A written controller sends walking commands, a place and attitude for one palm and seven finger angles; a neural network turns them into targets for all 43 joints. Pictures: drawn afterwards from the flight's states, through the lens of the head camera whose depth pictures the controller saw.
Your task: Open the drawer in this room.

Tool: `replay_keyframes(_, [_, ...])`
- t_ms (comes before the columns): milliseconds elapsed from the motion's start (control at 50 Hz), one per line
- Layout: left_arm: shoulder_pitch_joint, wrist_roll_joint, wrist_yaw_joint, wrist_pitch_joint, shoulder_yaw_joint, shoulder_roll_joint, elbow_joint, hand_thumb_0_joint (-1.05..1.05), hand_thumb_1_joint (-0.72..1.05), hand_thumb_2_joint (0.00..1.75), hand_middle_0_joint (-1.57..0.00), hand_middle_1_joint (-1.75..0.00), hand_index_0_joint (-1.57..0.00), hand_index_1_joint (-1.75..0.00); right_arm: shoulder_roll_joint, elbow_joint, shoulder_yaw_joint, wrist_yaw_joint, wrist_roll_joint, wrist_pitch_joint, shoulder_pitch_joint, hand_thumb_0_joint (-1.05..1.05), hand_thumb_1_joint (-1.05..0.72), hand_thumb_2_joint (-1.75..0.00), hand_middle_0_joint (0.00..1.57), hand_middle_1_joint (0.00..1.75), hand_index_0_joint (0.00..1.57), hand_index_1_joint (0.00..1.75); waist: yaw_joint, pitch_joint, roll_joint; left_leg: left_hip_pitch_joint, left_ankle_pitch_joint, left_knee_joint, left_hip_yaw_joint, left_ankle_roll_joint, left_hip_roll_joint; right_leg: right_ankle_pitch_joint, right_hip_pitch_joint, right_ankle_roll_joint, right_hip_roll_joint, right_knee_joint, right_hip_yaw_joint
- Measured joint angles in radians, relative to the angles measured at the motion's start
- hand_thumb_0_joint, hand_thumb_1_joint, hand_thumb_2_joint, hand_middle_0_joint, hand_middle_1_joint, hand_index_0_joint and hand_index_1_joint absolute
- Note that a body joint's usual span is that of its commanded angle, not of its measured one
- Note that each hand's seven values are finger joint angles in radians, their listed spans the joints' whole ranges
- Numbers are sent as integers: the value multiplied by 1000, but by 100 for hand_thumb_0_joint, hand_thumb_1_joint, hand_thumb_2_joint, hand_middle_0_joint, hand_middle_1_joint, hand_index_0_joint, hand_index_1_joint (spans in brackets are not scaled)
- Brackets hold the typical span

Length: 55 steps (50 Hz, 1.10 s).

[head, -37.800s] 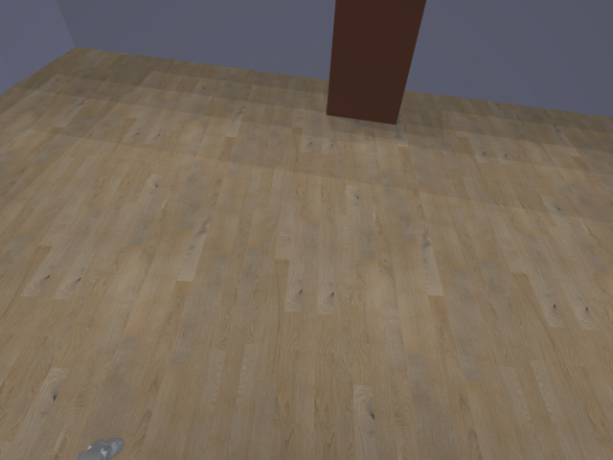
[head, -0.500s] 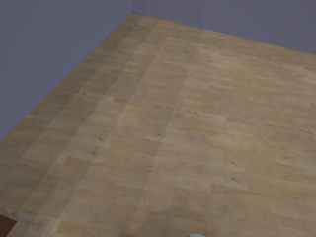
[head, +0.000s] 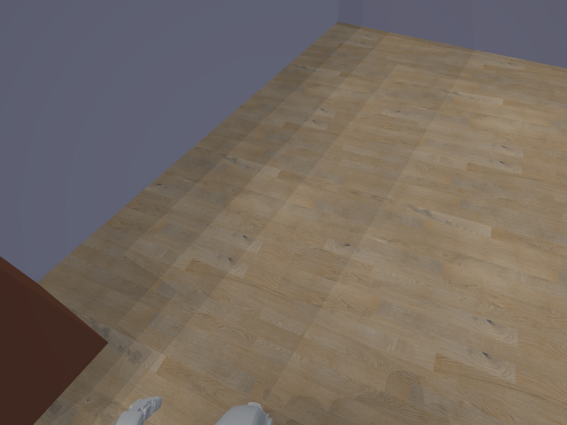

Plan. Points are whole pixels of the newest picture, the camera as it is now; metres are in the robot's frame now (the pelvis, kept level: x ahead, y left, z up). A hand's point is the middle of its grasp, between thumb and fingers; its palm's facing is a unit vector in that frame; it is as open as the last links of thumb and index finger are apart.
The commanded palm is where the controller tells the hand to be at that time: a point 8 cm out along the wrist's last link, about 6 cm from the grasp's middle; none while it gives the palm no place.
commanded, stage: turn to face it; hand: left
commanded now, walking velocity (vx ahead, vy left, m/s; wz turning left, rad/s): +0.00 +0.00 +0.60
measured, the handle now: out of the picture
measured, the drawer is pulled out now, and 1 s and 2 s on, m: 0.00 0.00 0.00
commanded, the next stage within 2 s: take the last steps up to it in 1.54 s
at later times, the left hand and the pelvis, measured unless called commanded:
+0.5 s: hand out of the picture -0.08 +0.24 -0.19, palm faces +0.39 -0.88 -0.27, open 7.4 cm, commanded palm none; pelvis +0.01 +0.03 -0.01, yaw +20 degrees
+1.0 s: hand out of the picture +0.05 +0.22 -0.14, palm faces +0.56 -0.78 -0.29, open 7.3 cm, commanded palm none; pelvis +0.06 -0.01 -0.01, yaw +38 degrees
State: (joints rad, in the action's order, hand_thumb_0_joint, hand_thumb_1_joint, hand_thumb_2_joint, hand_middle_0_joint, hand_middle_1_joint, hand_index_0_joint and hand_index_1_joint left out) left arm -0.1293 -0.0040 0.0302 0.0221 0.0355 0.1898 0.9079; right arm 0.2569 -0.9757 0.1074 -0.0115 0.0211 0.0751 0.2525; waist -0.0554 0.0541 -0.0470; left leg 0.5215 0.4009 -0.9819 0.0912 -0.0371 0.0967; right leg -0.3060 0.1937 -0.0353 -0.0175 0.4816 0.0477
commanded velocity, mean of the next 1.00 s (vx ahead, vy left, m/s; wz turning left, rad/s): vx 0.00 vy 0.00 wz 0.60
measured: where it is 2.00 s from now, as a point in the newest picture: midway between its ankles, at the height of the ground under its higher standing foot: outside the picture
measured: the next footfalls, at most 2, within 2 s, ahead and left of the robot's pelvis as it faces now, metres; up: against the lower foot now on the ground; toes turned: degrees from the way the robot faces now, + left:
left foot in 0.40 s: +0.00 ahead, +0.14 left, +0.00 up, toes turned +22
right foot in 0.86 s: +0.16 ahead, -0.06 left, +0.00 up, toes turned +28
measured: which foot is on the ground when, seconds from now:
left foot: up 0.00-0.38, down 0.40-0.86, up 0.88-1.00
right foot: down 0.00-0.40, up 0.42-0.84, down 0.86-1.00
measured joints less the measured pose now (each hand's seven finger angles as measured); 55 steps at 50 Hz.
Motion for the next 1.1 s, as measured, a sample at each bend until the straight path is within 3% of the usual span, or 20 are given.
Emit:
replay_keyframes(80, [-43,-2,-2,-9,-2,-6,9,0,91,90,-21,-30,-21,-30,23,11,4,-9,1,5,-24,0,-91,-90,20,30,20,30,6,11,10,30,-49,-182,-43,-29,-67,-6,-32,-1,-34,-15,55])
replay_keyframes(180, [-98,-7,-5,-22,-6,-13,11,0,91,90,-21,-30,-21,-30,36,11,-4,-11,1,20,-69,0,-91,-90,20,30,19,30,32,30,28,-7,-37,-156,-52,-49,-121,-29,-40,2,-71,-1,121])
replay_keyframes(340, [-180,-18,-7,-10,2,14,37,0,90,90,-21,-30,-21,-30,23,38,-36,-13,-7,12,-187,0,-91,-90,19,30,19,30,91,70,59,-132,13,151,-139,-24,-130,-76,-31,32,-118,56,220])
replay_keyframes(400, [-205,-13,-10,-3,13,43,51,0,90,90,-21,-30,-21,-30,11,68,-51,-17,-8,-14,-213,0,-91,-90,19,30,19,30,103,68,81,-226,-101,371,-183,8,-109,-124,-2,56,-148,147,252])
replay_keyframes(420, [-206,-8,-12,3,18,56,58,0,90,90,-21,-30,-21,-30,6,78,-52,-16,-7,-28,-218,0,-91,-90,20,30,19,30,103,67,93,-237,-86,395,-184,47,-98,-142,34,67,-161,233,231])
replay_keyframes(460, [-185,-4,-9,27,23,80,72,0,91,90,-21,-30,-21,-30,-11,87,-58,-14,-15,-45,-224,0,-91,-90,20,30,20,30,110,77,114,-233,-52,364,-169,74,-82,-236,118,89,-149,439,128])
replay_keyframes(520, [-150,-5,-7,44,30,90,75,1,91,90,-20,-30,-20,-30,-28,87,-66,-1,-13,-49,-209,0,-91,-89,20,30,20,30,109,66,103,-263,-63,399,-134,69,-85,-233,213,114,-115,619,51])
replay_keyframes(580, [-104,-4,-15,38,32,89,51,1,91,90,-20,-30,-20,-30,-39,80,-70,6,-10,-48,-185,0,-90,-89,20,30,20,30,97,57,86,-293,-94,453,-94,70,-84,-168,274,128,-104,660,7])
replay_keyframes(680, [-29,-3,-17,27,28,81,2,0,91,90,-20,-30,-20,-30,-55,63,-71,4,-8,-46,-129,0,-90,-89,20,30,20,30,75,44,79,-316,-120,497,-40,63,-69,-101,314,144,-94,604,-34])
replay_keyframes(780, [31,3,-16,24,17,61,-33,0,91,90,-20,-30,-20,-30,-57,48,-59,1,-1,-36,-70,0,-90,-89,20,30,20,30,38,36,59,-302,-112,478,16,43,-58,-120,260,144,-61,415,-35])
replay_keyframes(820, [43,7,-18,15,11,51,-47,0,91,90,-20,-30,-20,-30,-50,41,-52,2,0,-29,-51,0,-90,-89,20,30,20,30,23,34,44,-286,-98,450,40,29,-55,-97,207,137,-39,289,-28])
replay_keyframes(860, [43,8,-20,-4,3,42,-60,0,91,90,-20,-30,-20,-30,-40,35,-42,3,-5,-24,-28,0,-90,-89,20,30,20,30,16,25,33,-258,-69,395,61,11,-44,17,131,124,-28,118,-12])
replay_keyframes(880, [46,3,-18,-16,-1,30,-59,0,91,90,-20,-30,-20,-30,-28,28,-35,3,-9,-21,-27,0,-90,-89,20,30,20,30,14,31,13,-234,-27,329,64,9,-47,35,126,93,-22,117,3])
replay_keyframes(940, [37,-3,-13,-27,-18,0,-59,0,91,90,-20,-30,-21,-30,-2,18,-18,6,-12,-5,-20,0,-90,-89,20,30,20,30,-4,46,-12,-131,110,15,15,4,-38,2,101,22,-46,138,54])
replay_keyframes(1000, [8,-6,-9,-21,-21,-19,-55,0,91,90,-21,-30,-21,-30,15,7,-9,-5,-7,8,-19,0,-91,-89,20,30,20,30,0,44,-9,-63,59,-192,-42,-10,-60,9,61,14,-74,97,89])
replay_keyframes(1100, [-45,-11,-6,-15,-15,-19,-35,0,90,90,-21,-30,-21,-30,14,2,-8,-19,-3,19,-28,0,-91,-90,20,30,20,30,11,35,15,-46,-17,-204,-69,-28,-110,32,23,15,-103,43,149])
